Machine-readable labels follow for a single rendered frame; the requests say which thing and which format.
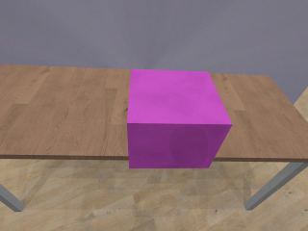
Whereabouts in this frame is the table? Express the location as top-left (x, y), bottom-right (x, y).
top-left (0, 64), bottom-right (308, 212)

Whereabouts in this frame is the carton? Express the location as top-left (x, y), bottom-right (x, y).
top-left (127, 68), bottom-right (233, 168)

